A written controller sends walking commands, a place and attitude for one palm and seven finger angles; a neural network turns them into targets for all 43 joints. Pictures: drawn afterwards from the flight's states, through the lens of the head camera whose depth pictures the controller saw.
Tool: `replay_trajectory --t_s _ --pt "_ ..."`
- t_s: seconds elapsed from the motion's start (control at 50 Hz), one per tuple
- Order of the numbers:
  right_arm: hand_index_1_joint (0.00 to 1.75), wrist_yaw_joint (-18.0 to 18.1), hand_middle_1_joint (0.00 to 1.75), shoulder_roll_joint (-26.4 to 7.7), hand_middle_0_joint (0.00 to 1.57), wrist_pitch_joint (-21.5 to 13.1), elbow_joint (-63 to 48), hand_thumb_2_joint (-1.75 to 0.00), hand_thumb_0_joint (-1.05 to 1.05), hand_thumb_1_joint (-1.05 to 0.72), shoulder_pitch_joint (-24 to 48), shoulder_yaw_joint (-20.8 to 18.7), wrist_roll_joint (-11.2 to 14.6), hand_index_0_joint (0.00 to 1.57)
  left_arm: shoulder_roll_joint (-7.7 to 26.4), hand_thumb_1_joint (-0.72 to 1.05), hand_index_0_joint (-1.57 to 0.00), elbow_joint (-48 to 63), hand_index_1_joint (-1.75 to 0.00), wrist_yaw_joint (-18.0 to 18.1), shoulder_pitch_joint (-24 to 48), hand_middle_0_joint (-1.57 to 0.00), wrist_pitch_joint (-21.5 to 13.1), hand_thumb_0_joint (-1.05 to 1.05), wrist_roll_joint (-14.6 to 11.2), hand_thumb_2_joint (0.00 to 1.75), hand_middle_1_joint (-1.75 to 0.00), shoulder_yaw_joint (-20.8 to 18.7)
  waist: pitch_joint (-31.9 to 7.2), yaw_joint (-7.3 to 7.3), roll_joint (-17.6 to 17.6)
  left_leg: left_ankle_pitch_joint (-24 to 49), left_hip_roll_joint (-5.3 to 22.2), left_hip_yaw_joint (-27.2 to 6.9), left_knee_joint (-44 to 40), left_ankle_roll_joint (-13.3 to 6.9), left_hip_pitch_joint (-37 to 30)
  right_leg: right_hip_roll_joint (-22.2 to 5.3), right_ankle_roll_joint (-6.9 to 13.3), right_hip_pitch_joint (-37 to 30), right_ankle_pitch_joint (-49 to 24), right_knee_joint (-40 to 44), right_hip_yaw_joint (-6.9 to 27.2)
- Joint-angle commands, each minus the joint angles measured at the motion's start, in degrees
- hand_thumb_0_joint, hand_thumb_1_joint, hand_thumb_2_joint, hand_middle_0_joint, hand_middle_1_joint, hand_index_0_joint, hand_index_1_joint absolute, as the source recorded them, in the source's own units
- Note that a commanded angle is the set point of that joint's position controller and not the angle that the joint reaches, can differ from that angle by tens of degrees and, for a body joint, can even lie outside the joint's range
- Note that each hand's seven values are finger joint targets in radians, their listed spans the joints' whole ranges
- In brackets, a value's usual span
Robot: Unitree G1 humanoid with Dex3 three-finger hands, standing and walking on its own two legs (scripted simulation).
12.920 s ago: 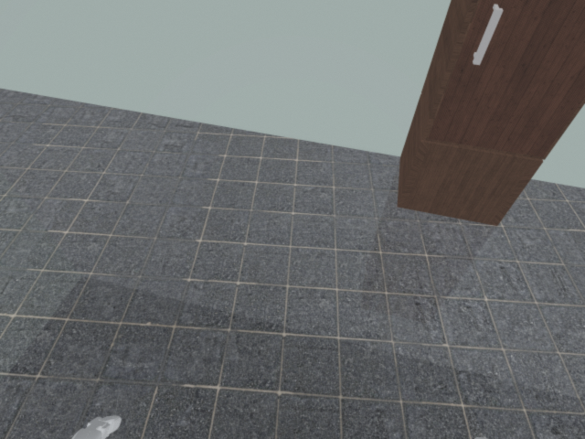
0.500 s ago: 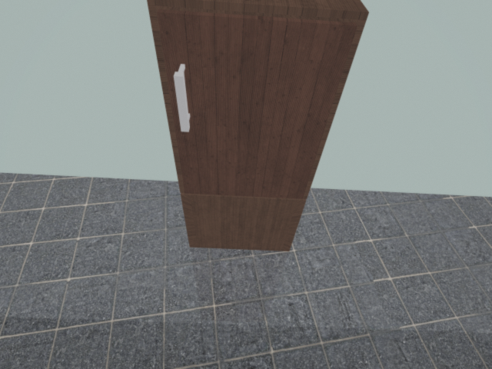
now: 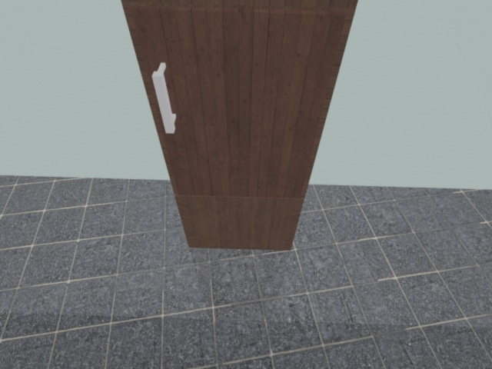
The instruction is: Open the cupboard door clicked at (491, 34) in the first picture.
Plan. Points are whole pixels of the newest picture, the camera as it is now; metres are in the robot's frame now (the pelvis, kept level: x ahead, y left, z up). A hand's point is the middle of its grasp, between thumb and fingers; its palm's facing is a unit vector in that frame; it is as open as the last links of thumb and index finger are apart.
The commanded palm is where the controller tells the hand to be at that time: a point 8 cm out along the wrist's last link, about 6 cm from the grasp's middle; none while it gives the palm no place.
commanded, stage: look again from close up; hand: left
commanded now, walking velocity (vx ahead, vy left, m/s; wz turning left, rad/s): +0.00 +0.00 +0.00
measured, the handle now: (166, 99) +0.67 +0.23 +0.06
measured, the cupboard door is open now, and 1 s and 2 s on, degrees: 0 0 0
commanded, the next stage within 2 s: shuffle to correct the standing spot in 0.12 s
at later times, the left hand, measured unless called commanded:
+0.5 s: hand out of the picture -0.03 +0.17 -0.19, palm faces +0.08 -0.99 -0.13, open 7.4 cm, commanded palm none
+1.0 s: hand (165, 364) +0.16 +0.16 -0.16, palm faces +0.08 -0.97 -0.21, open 7.2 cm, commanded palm none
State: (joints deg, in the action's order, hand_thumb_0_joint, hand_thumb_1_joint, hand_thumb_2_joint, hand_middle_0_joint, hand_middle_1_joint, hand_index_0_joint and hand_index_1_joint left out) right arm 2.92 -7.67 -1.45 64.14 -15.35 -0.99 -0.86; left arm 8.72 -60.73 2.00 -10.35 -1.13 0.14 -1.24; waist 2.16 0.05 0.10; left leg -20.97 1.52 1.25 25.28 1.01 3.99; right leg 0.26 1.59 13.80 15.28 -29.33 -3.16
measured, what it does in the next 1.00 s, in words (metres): walks ahead: right foot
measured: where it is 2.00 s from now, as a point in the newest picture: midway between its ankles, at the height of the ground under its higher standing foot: outside the picture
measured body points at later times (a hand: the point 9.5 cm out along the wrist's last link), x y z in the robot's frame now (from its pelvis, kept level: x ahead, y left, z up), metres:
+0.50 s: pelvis +0.00 +0.01 -0.01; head +0.01 +0.03 +0.44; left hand -0.03 +0.22 -0.17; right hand -0.04 -0.21 -0.16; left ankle -0.08 +0.13 -0.74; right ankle +0.00 -0.10 -0.74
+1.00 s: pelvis +0.11 -0.02 +0.00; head +0.13 -0.02 +0.45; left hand +0.15 +0.21 -0.15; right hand +0.12 -0.25 -0.15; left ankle +0.12 +0.11 -0.68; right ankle +0.13 -0.10 -0.74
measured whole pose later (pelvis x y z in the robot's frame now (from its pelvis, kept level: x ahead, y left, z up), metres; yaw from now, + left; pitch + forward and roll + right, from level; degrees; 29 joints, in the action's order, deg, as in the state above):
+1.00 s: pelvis +0.11 -0.02 +0.00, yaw +1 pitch -1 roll +1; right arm 0.2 -8.4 -0.9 61.4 -16.6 -2.5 -1.2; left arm 9.8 -58.9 1.6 -13.6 -3.1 1.0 -3.1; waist 2.2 0.4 -1.3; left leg -19.6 4.8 4.4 56.2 -0.2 26.9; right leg -0.9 4.0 13.0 13.6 -27.0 -8.5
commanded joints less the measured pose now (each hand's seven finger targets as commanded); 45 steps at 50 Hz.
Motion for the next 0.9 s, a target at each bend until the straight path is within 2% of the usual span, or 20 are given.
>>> replay_trajectory --t_s 0.0,0.2,0.3,0.38,0.42,0.44,0.48,0.5,0.54,0.58,0.66,0.7,0.72,0.74,0.76,0.78,0.8,0.82,0.84,0.88 --pt "0.30 -0.06 0.30 -4.13 0.20 0.09 -0.46 -0.90 0.00 -0.90 -6.83 -0.14 -0.11 0.20 4.92 0.90 -0.20 0.81 -0.30 -0.14 -4.82 -0.20 -0.41 0.00 0.40 0.90 -0.30 -0.39 -0.70 0.52 -0.60 18.37 4.46 -1.49 -3.63 -1.75 4.84 -6.71 1.91 -6.92 -24.53 3.77 6.56" --pt "0.30 -0.30 0.30 -5.26 0.20 0.19 -0.32 -0.90 0.00 -0.90 -5.82 0.41 0.06 0.20 6.01 0.90 -0.20 -0.44 -0.30 -0.34 -6.27 -0.20 -0.54 0.00 0.23 0.90 -0.30 0.13 -0.61 0.34 -0.62 13.52 4.33 -1.56 -5.36 -1.78 4.75 -6.63 1.72 -7.00 -18.91 6.94 7.14" --pt "0.30 -1.08 0.30 -4.89 0.20 0.75 -0.19 -0.90 0.00 -0.90 -7.58 0.42 -0.51 0.20 6.96 0.90 -0.20 -0.44 -0.30 -1.00 -8.67 -0.20 0.28 0.00 0.88 0.90 -0.30 -0.97 3.94 -0.75 -2.85 -4.13 1.68 0.68 -1.98 -2.98 10.16 -6.85 3.48 -3.39 12.81 10.98 10.89" --pt "0.30 -1.34 0.30 -3.51 0.20 0.58 -0.76 -0.90 0.00 -0.90 -9.01 0.46 -0.55 0.20 7.82 0.90 -0.20 -0.21 -0.30 -0.99 -11.46 -0.20 0.37 0.00 0.81 0.90 -0.30 -2.09 5.27 -1.01 -7.42 -4.56 -0.19 2.74 5.44 -3.08 13.18 -10.47 6.71 -1.20 22.13 14.76 16.91" --pt "0.30 -1.37 0.30 -2.96 0.20 0.03 -0.22 -0.90 0.00 -0.90 -11.64 0.60 -0.53 0.20 7.07 0.90 -0.20 0.68 -0.30 -1.03 -10.32 -0.20 0.29 0.00 0.72 0.90 -0.30 -2.29 5.47 0.32 -4.58 -3.31 0.59 1.97 2.11 -3.53 9.44 -9.86 7.00 2.89 20.16 11.85 14.87" --pt "0.30 -1.37 0.30 -3.15 0.20 -0.33 0.57 -0.90 0.00 -0.90 -14.21 0.60 -0.57 0.20 5.94 0.90 -0.20 1.31 -0.30 -1.24 -8.83 -0.20 0.30 0.00 0.73 0.90 -0.30 -2.07 5.73 1.50 -0.27 -2.68 1.94 -0.47 -2.50 -4.14 6.24 -7.11 5.96 5.90 16.87 6.40 10.81" --pt "0.30 -0.79 0.30 -7.35 0.20 -0.85 2.28 -0.90 0.00 -0.90 -19.87 -0.65 -0.85 0.20 1.83 0.90 -0.20 4.21 -0.30 -1.82 -4.02 -0.20 -0.24 0.00 1.09 0.90 -0.30 -1.26 8.79 4.25 17.01 -2.09 14.55 -17.53 -13.37 -9.91 0.10 1.06 2.06 19.19 11.27 -14.16 -2.63" --pt "0.30 -0.45 0.30 -7.35 0.20 -1.13 2.43 -0.90 0.00 -0.90 -21.18 -0.63 -0.96 0.20 2.31 0.90 -0.20 6.09 -0.30 -1.87 -0.25 -0.20 -0.82 0.00 1.60 0.90 -0.30 -1.23 11.55 5.11 16.71 9.42 17.35 -21.43 -14.20 -13.20 -3.50 0.22 1.93 26.96 14.65 -21.29 -1.43" --pt "0.30 -0.21 0.30 -5.62 0.20 -2.02 1.93 -0.90 0.00 -0.90 -20.42 0.12 -0.93 0.20 2.19 0.90 -0.20 6.42 -0.30 -2.23 0.52 -0.20 -1.48 0.00 1.34 0.90 -0.30 -1.60 10.29 3.78 10.31 29.55 17.42 -17.86 -10.45 -15.04 -5.60 -2.93 2.20 28.52 13.60 -27.87 0.83" --pt "0.30 -0.10 0.30 -6.25 0.20 -2.64 1.19 -0.90 0.00 -0.90 -19.38 0.00 -1.25 0.20 0.98 0.90 -0.20 6.74 -0.30 -2.94 1.94 -0.20 -1.63 0.00 1.03 0.90 -0.30 -1.53 8.45 3.12 6.45 36.20 15.92 -13.60 -9.24 -13.93 -6.15 -3.47 1.93 26.27 12.48 -26.03 -0.54" --pt "0.30 -0.13 0.30 -7.30 0.20 -2.51 0.86 -0.90 0.00 -0.90 -16.99 -0.24 -1.24 0.20 0.45 0.90 -0.20 7.12 -0.30 -3.45 1.97 -0.20 -1.24 0.00 0.64 0.90 -0.30 -1.48 5.64 1.27 9.14 36.37 11.49 -6.03 -7.59 -10.68 -1.25 -1.54 2.25 14.28 7.96 -14.30 -4.45" --pt "0.30 -0.22 0.30 -8.45 0.20 -2.33 0.92 -0.90 0.00 -0.90 -15.92 -0.48 -0.54 0.20 1.97 0.90 -0.20 4.84 -0.30 -3.27 -5.96 -0.20 -1.48 0.00 0.68 0.90 -0.30 -2.07 0.94 -2.71 5.73 40.11 9.28 -2.85 0.05 -8.96 2.74 1.08 2.59 -0.73 0.14 -4.75 -6.08" --pt "0.30 -0.54 0.30 -8.27 0.20 -2.38 0.76 -0.90 0.00 -0.90 -15.96 -0.76 0.05 0.20 4.07 0.90 -0.20 2.72 -0.30 -2.87 -12.23 -0.20 -1.93 0.00 0.77 0.90 -0.30 -2.63 -2.85 -5.28 2.10 37.24 7.36 -1.13 7.41 -7.38 6.80 -0.13 3.01 -11.49 -5.03 -1.45 -3.99" --pt "0.30 -1.18 0.30 -6.25 0.20 -2.60 -0.03 -0.90 0.00 -0.90 -16.40 -0.53 0.75 0.20 8.32 0.90 -0.20 0.84 -0.30 -2.09 -19.23 -0.20 -2.64 0.00 1.08 0.90 -0.30 -3.71 -8.44 -7.97 -6.90 23.41 4.11 1.49 19.96 -5.08 17.57 -10.57 6.46 -25.55 -6.00 0.55 7.75" --pt "0.30 -1.31 0.30 -3.58 0.20 -2.57 -2.17 -0.90 0.00 -0.90 -16.95 -0.30 1.02 0.20 13.36 0.90 -0.20 -0.04 -0.30 -1.24 -23.44 -0.20 -2.55 0.00 0.65 0.90 -0.30 -4.80 -14.39 -7.86 -18.52 -11.97 -2.68 4.19 38.24 -2.90 27.19 -26.67 13.14 -31.93 -13.86 8.55 30.24" --pt "0.30 -1.31 0.30 -4.95 0.20 -1.82 -2.57 -0.90 0.00 -0.90 -13.10 -0.93 0.47 0.20 13.04 0.90 -0.20 0.15 -0.30 -1.02 -21.60 -0.20 -1.97 0.00 -0.12 0.90 -0.30 -4.54 -10.16 -7.72 -12.34 -14.47 -0.10 -0.97 47.05 -3.27 29.80 -26.63 15.66 -25.49 -9.88 11.82 31.36" --pt "0.30 -1.65 0.30 -3.77 0.20 -1.67 -3.16 -0.90 0.00 -0.90 -10.58 -1.16 0.44 0.20 11.54 0.90 -0.20 1.39 -0.30 -0.87 -16.10 -0.20 -1.75 0.00 0.10 0.90 -0.30 -4.27 -3.49 -5.87 -10.98 -11.13 2.07 -1.15 49.74 -3.47 32.05 -25.56 15.66 -16.70 0.15 13.70 28.46" --pt "0.30 -2.09 0.30 -3.04 0.20 -1.21 -3.56 -0.90 0.00 -0.90 -7.88 -1.17 -0.08 0.20 9.01 0.90 -0.20 2.56 -0.30 -0.71 -12.28 -0.20 -1.71 0.00 0.30 0.90 -0.30 -3.60 1.77 -4.48 -8.80 -7.92 3.68 -1.46 49.76 -3.37 31.87 -23.81 13.77 -6.93 5.38 15.65 25.95" --pt "0.30 -2.50 0.30 -2.27 0.20 -0.55 -3.16 -0.90 0.00 -0.90 -8.19 -1.20 -0.52 0.20 6.93 0.90 -0.20 3.37 -0.30 -0.62 -8.81 -0.20 -1.89 0.00 0.53 0.90 -0.30 -2.84 3.64 -1.88 -7.08 -4.32 4.98 -1.83 47.47 -2.94 29.30 -21.60 11.84 -0.55 5.34 16.82 20.30" --pt "0.30 -2.90 0.30 -0.07 0.20 0.37 -2.19 -0.90 0.00 -0.90 -10.22 -0.96 -0.72 0.20 5.33 0.90 -0.20 3.83 -0.30 -0.51 -6.53 -0.20 -2.42 0.00 1.10 0.90 -0.30 -2.31 3.57 0.60 -4.39 -0.98 4.81 0.47 39.88 -1.70 23.20 -18.38 9.64 5.82 -1.34 18.18 11.50"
